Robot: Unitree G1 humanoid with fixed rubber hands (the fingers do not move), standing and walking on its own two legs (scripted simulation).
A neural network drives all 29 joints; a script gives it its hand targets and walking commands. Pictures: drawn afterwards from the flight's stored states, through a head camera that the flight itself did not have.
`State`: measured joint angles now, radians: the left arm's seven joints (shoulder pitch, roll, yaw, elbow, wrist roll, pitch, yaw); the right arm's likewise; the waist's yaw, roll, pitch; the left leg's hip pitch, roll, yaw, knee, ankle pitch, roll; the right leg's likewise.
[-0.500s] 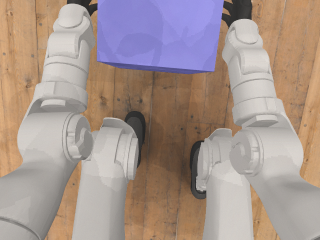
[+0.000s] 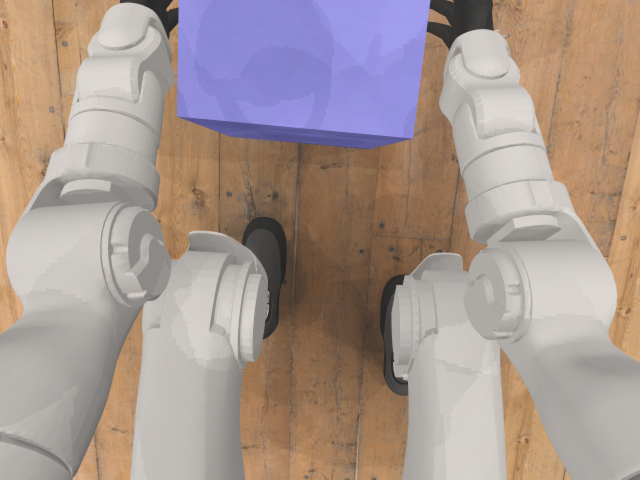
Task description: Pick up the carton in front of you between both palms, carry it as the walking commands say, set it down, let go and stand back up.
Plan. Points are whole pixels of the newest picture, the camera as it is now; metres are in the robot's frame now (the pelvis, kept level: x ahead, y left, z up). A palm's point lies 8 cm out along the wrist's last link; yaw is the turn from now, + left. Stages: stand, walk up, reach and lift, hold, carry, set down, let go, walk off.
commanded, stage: set down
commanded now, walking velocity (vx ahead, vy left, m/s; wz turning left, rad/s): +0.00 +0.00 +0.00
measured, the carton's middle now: (305, 48) +0.52 +0.09 -0.24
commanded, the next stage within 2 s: let go in 1.84 s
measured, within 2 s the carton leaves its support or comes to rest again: rests again in 0.22 s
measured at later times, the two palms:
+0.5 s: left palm (143, 24) +0.50 +0.25 -0.17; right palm (459, 30) +0.53 -0.06 -0.17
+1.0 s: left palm (97, 19) +0.49 +0.27 -0.13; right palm out of the picture +0.55 -0.10 -0.12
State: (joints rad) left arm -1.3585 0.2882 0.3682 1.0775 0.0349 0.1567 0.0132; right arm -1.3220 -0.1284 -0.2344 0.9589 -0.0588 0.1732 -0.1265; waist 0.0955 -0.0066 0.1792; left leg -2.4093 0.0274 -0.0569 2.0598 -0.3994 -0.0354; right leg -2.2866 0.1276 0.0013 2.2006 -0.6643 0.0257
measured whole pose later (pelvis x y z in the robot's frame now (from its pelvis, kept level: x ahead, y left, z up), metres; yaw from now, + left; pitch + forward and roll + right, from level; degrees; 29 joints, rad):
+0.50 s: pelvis -0.01 +0.01 +0.00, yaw +0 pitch +39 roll -1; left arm -1.40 0.35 0.35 1.17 -0.02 0.09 -0.02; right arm -1.41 -0.13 -0.31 1.02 -0.16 0.11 -0.02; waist 0.07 0.02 0.29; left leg -2.37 0.02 -0.03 2.08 -0.39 -0.01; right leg -2.24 0.12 0.03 2.22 -0.67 0.06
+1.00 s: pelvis +0.00 +0.00 +0.02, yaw +1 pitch +38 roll -1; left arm -1.25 0.38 0.22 0.97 -0.21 0.04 0.08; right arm -1.31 -0.30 -0.05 0.88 0.16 0.12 -0.14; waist 0.07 -0.03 0.27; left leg -2.30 0.01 -0.05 2.04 -0.41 -0.03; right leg -2.16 0.11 0.01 2.18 -0.69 0.03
